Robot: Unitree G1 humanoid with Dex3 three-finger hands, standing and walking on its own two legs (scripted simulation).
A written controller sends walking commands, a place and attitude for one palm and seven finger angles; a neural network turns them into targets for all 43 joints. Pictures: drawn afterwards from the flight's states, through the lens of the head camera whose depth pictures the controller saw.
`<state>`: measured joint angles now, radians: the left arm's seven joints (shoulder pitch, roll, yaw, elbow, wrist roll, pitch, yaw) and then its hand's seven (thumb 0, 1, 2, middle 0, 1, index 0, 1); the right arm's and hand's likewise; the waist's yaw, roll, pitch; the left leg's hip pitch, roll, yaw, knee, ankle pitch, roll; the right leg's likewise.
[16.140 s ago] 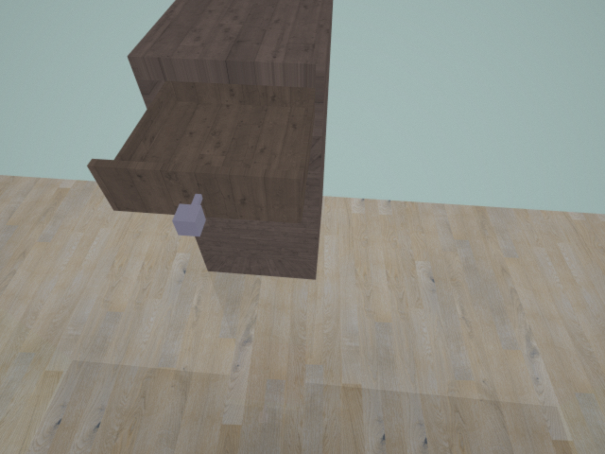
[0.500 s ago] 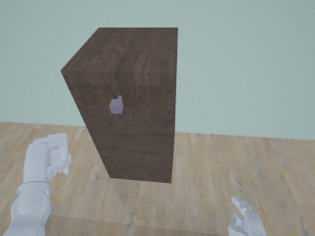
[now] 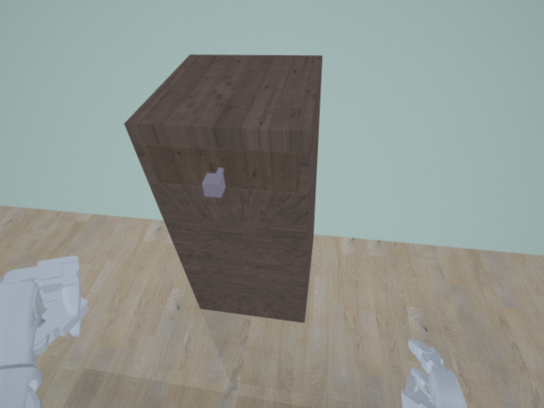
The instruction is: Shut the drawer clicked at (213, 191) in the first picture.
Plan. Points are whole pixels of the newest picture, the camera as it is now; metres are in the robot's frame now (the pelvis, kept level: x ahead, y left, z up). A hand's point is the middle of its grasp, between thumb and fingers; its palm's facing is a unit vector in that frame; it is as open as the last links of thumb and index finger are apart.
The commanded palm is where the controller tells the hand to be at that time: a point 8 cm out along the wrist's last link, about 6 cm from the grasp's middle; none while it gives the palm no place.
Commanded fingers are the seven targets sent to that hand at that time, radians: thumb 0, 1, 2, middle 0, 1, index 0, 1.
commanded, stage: step back with the hand held close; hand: left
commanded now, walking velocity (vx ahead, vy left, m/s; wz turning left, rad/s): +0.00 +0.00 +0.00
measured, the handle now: (216, 179) +0.61 +0.22 -0.02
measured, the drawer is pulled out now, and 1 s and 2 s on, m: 0.00 0.00 0.00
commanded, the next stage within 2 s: stop stepping back and stand still in 1.58 s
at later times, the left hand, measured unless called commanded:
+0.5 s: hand (63, 312) +0.17 +0.25 +0.15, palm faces +0.27 -0.81 -0.51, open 3.3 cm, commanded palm +0.11 +0.30 +0.17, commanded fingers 0.00 0.90 0.90 -1.40 -1.60 -1.40 -1.60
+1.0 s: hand (19, 363) +0.11 +0.26 +0.16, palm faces +0.34 -0.81 -0.47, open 3.3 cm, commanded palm +0.04 +0.31 +0.17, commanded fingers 0.00 0.90 0.90 -1.40 -1.60 -1.40 -1.60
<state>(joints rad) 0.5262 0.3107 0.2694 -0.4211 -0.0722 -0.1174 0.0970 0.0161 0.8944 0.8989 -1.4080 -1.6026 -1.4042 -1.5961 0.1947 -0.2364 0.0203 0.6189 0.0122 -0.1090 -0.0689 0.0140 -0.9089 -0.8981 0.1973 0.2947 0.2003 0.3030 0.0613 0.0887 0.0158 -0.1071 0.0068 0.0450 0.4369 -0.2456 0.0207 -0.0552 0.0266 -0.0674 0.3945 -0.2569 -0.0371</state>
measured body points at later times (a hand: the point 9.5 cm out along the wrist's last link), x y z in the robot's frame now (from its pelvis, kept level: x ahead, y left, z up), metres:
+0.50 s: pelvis -0.03 +0.02 +0.00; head -0.01 +0.02 +0.44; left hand +0.15 +0.30 +0.18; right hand +0.14 -0.23 -0.09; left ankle +0.00 +0.11 -0.74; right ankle -0.02 -0.09 -0.74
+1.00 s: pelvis -0.09 +0.03 -0.02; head -0.06 +0.05 +0.43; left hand +0.09 +0.31 +0.18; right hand +0.08 -0.21 -0.09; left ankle +0.00 +0.11 -0.74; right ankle -0.02 -0.09 -0.74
